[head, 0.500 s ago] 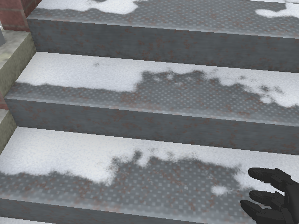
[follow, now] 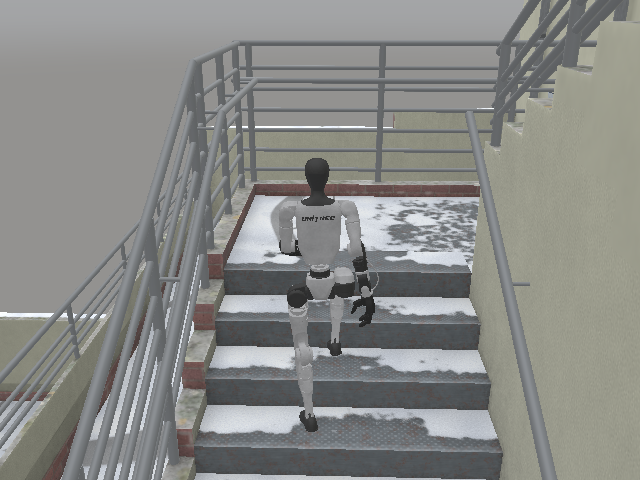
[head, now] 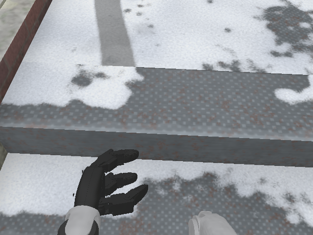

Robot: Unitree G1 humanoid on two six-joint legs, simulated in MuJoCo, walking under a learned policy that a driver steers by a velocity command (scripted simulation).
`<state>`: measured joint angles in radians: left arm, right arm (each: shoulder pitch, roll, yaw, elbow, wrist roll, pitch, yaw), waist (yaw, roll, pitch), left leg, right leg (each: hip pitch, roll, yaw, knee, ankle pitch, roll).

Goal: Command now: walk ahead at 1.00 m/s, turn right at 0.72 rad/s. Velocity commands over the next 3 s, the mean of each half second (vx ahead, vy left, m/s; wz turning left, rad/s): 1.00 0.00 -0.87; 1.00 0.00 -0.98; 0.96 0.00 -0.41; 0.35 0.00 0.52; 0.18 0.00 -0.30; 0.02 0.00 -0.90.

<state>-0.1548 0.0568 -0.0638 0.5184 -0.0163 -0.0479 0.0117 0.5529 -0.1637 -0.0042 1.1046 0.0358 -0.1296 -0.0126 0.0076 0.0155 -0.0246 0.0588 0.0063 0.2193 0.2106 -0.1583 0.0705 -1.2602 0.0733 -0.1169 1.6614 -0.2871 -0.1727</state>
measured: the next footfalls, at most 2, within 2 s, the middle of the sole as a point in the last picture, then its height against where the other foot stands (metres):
right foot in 0.06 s outside the picture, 0.16 m higher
left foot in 0.40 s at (138, 185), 0.16 m higher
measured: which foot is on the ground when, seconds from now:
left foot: down 0.00-0.06, up 0.08-0.38, down 0.40-0.80, up 0.82-1.00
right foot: up 0.00-0.04, down 0.06-0.38, up 0.40-0.78, down 0.80-1.00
